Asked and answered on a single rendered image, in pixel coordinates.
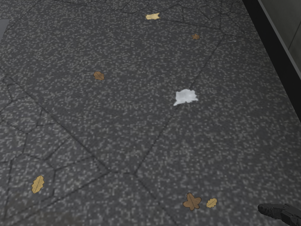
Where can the right robot hand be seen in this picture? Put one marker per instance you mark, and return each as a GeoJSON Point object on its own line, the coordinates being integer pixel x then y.
{"type": "Point", "coordinates": [287, 213]}

